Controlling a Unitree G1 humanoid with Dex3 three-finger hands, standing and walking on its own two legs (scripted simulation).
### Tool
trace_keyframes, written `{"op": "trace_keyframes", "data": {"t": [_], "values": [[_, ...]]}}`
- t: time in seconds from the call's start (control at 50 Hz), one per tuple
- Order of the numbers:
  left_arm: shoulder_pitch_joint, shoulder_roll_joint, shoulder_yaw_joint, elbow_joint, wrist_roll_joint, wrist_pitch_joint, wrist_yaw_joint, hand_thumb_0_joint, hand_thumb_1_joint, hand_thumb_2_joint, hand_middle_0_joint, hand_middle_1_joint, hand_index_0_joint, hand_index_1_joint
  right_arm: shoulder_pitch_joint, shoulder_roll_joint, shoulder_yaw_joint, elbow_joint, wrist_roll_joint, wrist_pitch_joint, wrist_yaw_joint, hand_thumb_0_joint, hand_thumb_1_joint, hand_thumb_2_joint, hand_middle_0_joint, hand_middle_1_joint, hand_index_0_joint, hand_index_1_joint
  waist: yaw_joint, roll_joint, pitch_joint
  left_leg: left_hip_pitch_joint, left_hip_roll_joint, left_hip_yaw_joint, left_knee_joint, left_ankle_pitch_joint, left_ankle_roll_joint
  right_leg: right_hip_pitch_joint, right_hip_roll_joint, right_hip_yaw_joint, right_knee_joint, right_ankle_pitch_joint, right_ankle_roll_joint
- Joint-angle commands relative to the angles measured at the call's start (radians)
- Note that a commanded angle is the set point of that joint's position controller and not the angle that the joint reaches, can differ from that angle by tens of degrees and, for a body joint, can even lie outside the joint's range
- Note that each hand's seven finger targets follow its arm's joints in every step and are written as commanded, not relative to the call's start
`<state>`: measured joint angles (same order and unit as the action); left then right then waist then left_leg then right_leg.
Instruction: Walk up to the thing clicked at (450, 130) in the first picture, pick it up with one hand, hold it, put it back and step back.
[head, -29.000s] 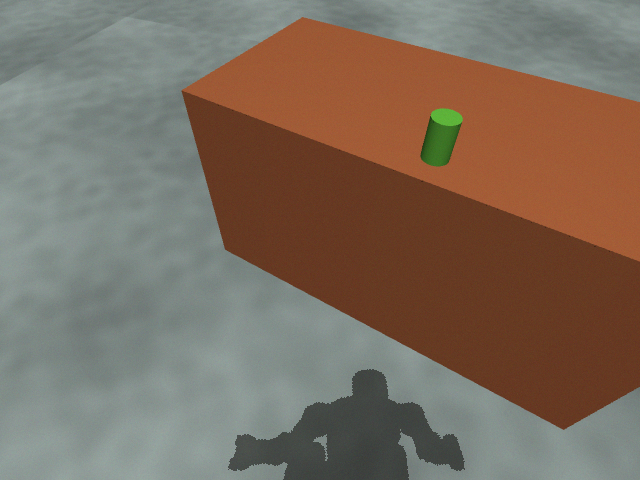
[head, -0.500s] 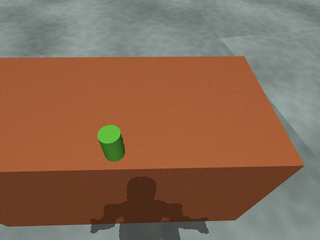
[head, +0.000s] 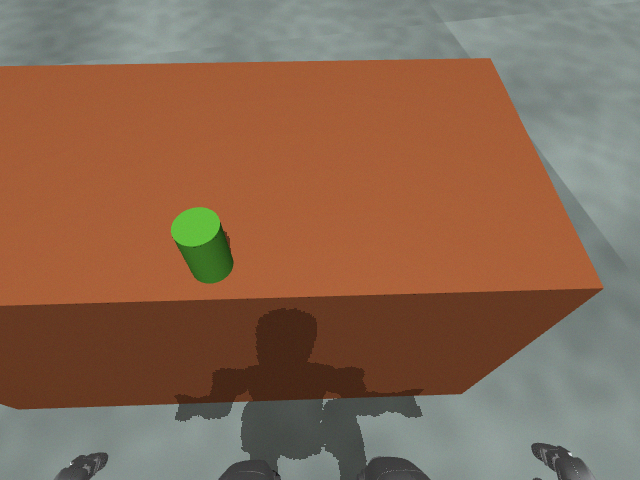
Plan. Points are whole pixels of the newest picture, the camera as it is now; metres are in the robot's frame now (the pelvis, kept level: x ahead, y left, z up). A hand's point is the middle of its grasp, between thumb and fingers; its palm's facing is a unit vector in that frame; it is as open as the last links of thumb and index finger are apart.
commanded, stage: step back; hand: left
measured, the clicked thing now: (204, 247) +0.41 +0.18 -0.01
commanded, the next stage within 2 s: none
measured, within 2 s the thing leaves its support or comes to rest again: neither
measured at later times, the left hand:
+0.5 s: hand out of the picture +0.00 +0.27 -0.16, palm faces +0.04 -0.93 -0.37, open 7.4 cm
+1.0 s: hand out of the picture -0.16 +0.25 -0.14, palm faces -0.01 -0.91 -0.41, open 7.4 cm
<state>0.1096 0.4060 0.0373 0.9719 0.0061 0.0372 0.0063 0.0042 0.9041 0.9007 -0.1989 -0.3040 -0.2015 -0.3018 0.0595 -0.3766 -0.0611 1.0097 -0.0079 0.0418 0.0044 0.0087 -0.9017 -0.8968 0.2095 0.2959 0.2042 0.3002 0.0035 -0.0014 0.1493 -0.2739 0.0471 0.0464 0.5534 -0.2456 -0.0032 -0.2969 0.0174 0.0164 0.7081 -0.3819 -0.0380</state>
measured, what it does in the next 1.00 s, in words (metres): walks backwards: left foot, then right foot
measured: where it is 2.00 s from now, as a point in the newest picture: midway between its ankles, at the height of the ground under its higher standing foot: outside the picture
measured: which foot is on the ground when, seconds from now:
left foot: down 0.00-0.04, up 0.06-0.42, down 0.44-0.84, up 0.86-1.00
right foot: down 0.00-0.46, up 0.48-0.80, down 0.82-1.00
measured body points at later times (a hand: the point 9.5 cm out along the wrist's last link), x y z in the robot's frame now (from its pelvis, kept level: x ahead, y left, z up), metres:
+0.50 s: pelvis -0.11 +0.00 -0.01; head -0.04 +0.02 +0.43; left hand +0.00 +0.32 -0.13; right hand -0.01 -0.31 -0.13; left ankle -0.12 +0.12 -0.73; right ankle -0.01 -0.11 -0.72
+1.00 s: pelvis -0.24 -0.01 +0.00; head -0.19 -0.03 +0.44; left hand -0.16 +0.30 -0.11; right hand -0.13 -0.33 -0.13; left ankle -0.25 +0.12 -0.66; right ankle -0.21 -0.14 -0.73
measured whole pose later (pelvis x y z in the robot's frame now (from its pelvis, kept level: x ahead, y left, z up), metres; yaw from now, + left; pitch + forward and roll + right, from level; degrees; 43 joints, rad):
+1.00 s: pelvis -0.24 -0.01 +0.00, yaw +0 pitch -2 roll +1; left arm 0.18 0.34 0.05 0.84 0.03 0.03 0.01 0.01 0.90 0.90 -0.20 -0.30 -0.21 -0.30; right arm 0.13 -0.41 -0.05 0.88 0.00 0.06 -0.02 0.01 -0.90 -0.90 0.21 0.30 0.20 0.30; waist 0.03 0.04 0.15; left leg -0.47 -0.11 -0.14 1.14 -0.49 -0.01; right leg -0.31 0.00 0.04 0.62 -0.28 0.00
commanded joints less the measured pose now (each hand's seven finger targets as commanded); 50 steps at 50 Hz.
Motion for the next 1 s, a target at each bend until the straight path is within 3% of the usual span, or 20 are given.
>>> {"op": "trace_keyframes", "data": {"t": [0.0,0.02,0.04,0.06,0.12,0.26,0.4,0.42,0.44,0.46,0.48,0.54,0.66,0.76,0.78,0.8,0.82,0.84,0.9,0.98], "values": [[0.119,0.190,0.063,-0.060,0.016,-0.019,0.006,0.000,0.900,0.900,-0.200,-0.300,-0.200,-0.300,-0.064,-0.218,-0.044,-0.133,0.015,0.004,-0.008,0.000,-0.900,-0.900,0.200,0.300,0.200,0.300,0.038,0.009,-0.192,0.030,0.092,-0.087,0.139,0.253,0.095,0.077,-0.110,0.114,-0.283,0.398,-0.007],[0.073,0.266,0.086,-0.087,0.026,-0.029,0.009,0.000,0.900,0.900,-0.200,-0.300,-0.200,-0.300,-0.043,-0.158,-0.026,-0.150,0.025,0.008,-0.009,0.000,-0.900,-0.900,0.200,0.300,0.200,0.300,0.017,-0.178,-0.145,-0.112,-0.071,-0.044,0.289,-0.036,0.028,0.098,-0.261,0.334,-0.367,0.575,-0.063],[0.050,0.300,0.090,-0.110,0.025,-0.029,0.012,0.000,0.900,0.900,-0.200,-0.300,-0.200,-0.300,-0.021,-0.162,-0.026,-0.141,0.023,0.020,-0.019,0.000,-0.900,-0.900,0.200,0.300,0.200,0.300,0.020,-0.196,-0.134,-0.158,-0.155,-0.133,0.465,-0.400,0.019,0.072,-0.357,0.403,-0.356,0.733,-0.189],[0.028,0.319,0.093,-0.132,0.033,-0.034,0.016,0.000,0.900,0.900,-0.200,-0.300,-0.200,-0.300,0.021,-0.178,-0.035,-0.129,0.014,0.025,-0.029,0.000,-0.900,-0.900,0.200,0.300,0.200,0.300,0.014,-0.205,-0.157,-0.159,-0.142,-0.202,0.609,-0.444,0.028,0.035,-0.415,0.473,-0.343,0.746,-0.266],[-0.092,0.232,0.078,-0.172,0.029,-0.031,0.022,0.000,0.900,0.900,-0.200,-0.300,-0.200,-0.300,0.105,-0.219,-0.039,-0.105,0.031,0.017,-0.031,0.000,-0.900,-0.900,0.200,0.300,0.200,0.300,-0.039,-0.118,-0.181,-0.170,-0.143,-0.218,0.690,-0.284,0.013,0.083,-0.247,0.214,-0.271,0.681,-0.175],[0.076,0.211,0.090,-0.196,0.022,-0.017,0.036,0.000,0.900,0.900,-0.200,-0.300,-0.200,-0.300,0.072,-0.221,-0.017,-0.161,-0.001,-0.004,-0.042,0.000,-0.900,-0.900,0.200,0.300,0.200,0.300,0.067,-0.140,-0.231,-0.248,-0.089,-0.172,0.417,-0.286,-0.017,0.339,-0.310,0.249,-0.202,0.733,-0.216],[-0.027,0.231,0.086,-0.250,0.013,-0.002,0.017,0.000,0.900,0.900,-0.200,-0.300,-0.200,-0.300,0.243,-0.216,-0.042,-0.110,-0.018,-0.013,-0.017,0.000,-0.900,-0.900,0.200,0.300,0.200,0.300,-0.036,-0.149,-0.248,0.098,-0.069,-0.040,-0.045,-0.022,0.044,0.062,-0.255,0.180,-0.166,0.375,-0.100],[0.001,0.196,0.077,-0.250,0.012,0.002,0.015,0.000,0.900,0.900,-0.200,-0.300,-0.200,-0.300,0.216,-0.248,-0.050,-0.124,-0.030,-0.015,-0.014,0.000,-0.900,-0.900,0.200,0.300,0.200,0.300,-0.028,-0.028,-0.220,0.104,0.029,-0.189,-0.140,-0.003,0.082,-0.027,-0.182,0.135,-0.089,0.236,-0.050],[-0.016,0.154,0.068,-0.265,0.007,-0.001,0.016,0.000,0.900,0.900,-0.200,-0.300,-0.200,-0.300,0.150,-0.339,-0.069,-0.152,-0.037,-0.017,-0.007,0.000,-0.900,-0.900,0.200,0.300,0.200,0.300,-0.026,0.219,-0.190,0.100,0.252,-0.481,-0.235,0.096,0.189,-0.198,0.011,-0.004,0.092,-0.080,0.012],[-0.103,0.188,0.089,-0.258,0.023,0.001,0.028,0.000,0.900,0.900,-0.200,-0.300,-0.200,-0.300,0.127,-0.402,-0.085,-0.162,-0.030,-0.020,-0.005,0.000,-0.900,-0.900,0.200,0.300,0.200,0.300,-0.081,0.277,-0.154,-0.040,0.367,-0.608,-0.285,0.169,0.314,-0.158,0.087,0.078,0.357,-0.286,0.035],[-0.083,0.192,0.092,-0.237,0.028,0.003,0.031,0.000,0.900,0.900,-0.200,-0.300,-0.200,-0.300,0.095,-0.355,-0.075,-0.169,-0.031,-0.030,-0.012,0.000,-0.900,-0.900,0.200,0.300,0.200,0.300,-0.052,0.164,-0.134,-0.034,0.347,-0.535,-0.239,0.301,0.315,-0.164,0.093,0.162,0.486,-0.270,0.035],[0.066,0.168,0.095,-0.183,-0.003,0.002,0.026,0.000,0.900,0.900,-0.200,-0.300,-0.200,-0.300,0.001,-0.260,-0.043,-0.197,-0.026,-0.030,-0.030,0.000,-0.900,-0.900,0.200,0.300,0.200,0.300,0.042,0.112,-0.126,0.054,0.205,-0.275,-0.138,0.437,0.224,-0.224,0.101,0.174,0.576,-0.127,0.027],[0.045,0.144,0.085,-0.214,0.009,-0.013,0.016,0.000,0.900,0.900,-0.200,-0.300,-0.200,-0.300,0.099,-0.250,-0.050,-0.204,-0.017,-0.023,-0.033,0.000,-0.900,-0.900,0.200,0.300,0.200,0.300,-0.029,0.157,-0.177,0.253,0.225,-0.250,-0.055,0.499,0.260,-0.197,0.040,0.102,0.249,-0.150,0.077],[0.169,0.132,0.082,-0.140,0.019,-0.029,0.012,0.000,0.900,0.900,-0.200,-0.300,-0.200,-0.300,0.042,-0.280,-0.055,-0.227,-0.004,-0.001,-0.022,0.000,-0.900,-0.900,0.200,0.300,0.200,0.300,0.016,0.187,-0.225,0.106,0.188,-0.227,0.019,0.290,0.185,0.090,0.021,-0.033,-0.259,0.126,0.042],[0.172,0.166,0.091,-0.139,0.030,-0.038,0.016,0.000,0.900,0.900,-0.200,-0.300,-0.200,-0.300,0.043,-0.258,-0.047,-0.227,0.004,0.001,-0.018,0.000,-0.900,-0.900,0.200,0.300,0.200,0.300,0.023,0.135,-0.237,0.033,0.154,-0.204,0.053,0.211,0.135,0.158,-0.001,0.013,-0.304,0.210,0.022],[0.170,0.227,0.109,-0.148,0.040,-0.042,0.015,0.000,0.900,0.900,-0.200,-0.300,-0.200,-0.300,0.045,-0.224,-0.037,-0.239,0.007,0.002,-0.014,0.000,-0.900,-0.900,0.200,0.300,0.200,0.300,0.019,-0.012,-0.204,-0.138,0.061,-0.170,0.147,0.034,0.072,0.192,-0.127,0.242,-0.313,0.193,-0.029],[0.112,0.322,0.128,-0.166,0.028,-0.036,0.009,0.000,0.900,0.900,-0.200,-0.300,-0.200,-0.300,0.007,-0.183,-0.033,-0.245,0.014,0.003,-0.023,0.000,-0.900,-0.900,0.200,0.300,0.200,0.300,0.046,-0.264,-0.160,-0.199,-0.118,-0.086,0.370,-0.304,0.013,0.052,-0.347,0.480,-0.386,0.255,-0.203],[0.062,0.342,0.130,-0.203,0.043,-0.044,0.009,0.000,0.900,0.900,-0.200,-0.300,-0.200,-0.300,-0.001,-0.219,-0.049,-0.233,0.004,0.014,-0.031,0.000,-0.900,-0.900,0.200,0.300,0.200,0.300,0.052,-0.244,-0.105,-0.163,-0.114,-0.212,0.596,-0.403,-0.001,-0.108,-0.436,0.584,-0.414,0.279,-0.280],[-0.049,0.234,0.103,-0.238,0.028,-0.041,0.020,0.000,0.900,0.900,-0.200,-0.300,-0.200,-0.300,0.109,-0.223,-0.042,-0.190,0.025,0.006,-0.034,0.000,-0.900,-0.900,0.200,0.300,0.200,0.300,-0.030,-0.117,-0.116,-0.199,-0.154,-0.233,0.665,-0.249,0.005,-0.015,-0.247,0.242,-0.283,0.452,-0.152],[0.023,0.209,0.102,-0.249,0.034,-0.030,0.030,0.000,0.900,0.900,-0.200,-0.300,-0.200,-0.300,0.120,-0.215,-0.032,-0.202,0.006,-0.002,-0.039,0.000,-0.900,-0.900,0.200,0.300,0.200,0.300,0.034,-0.142,-0.153,-0.225,-0.124,-0.184,0.518,-0.287,-0.020,0.156,-0.252,0.215,-0.234,0.521,-0.170]]}}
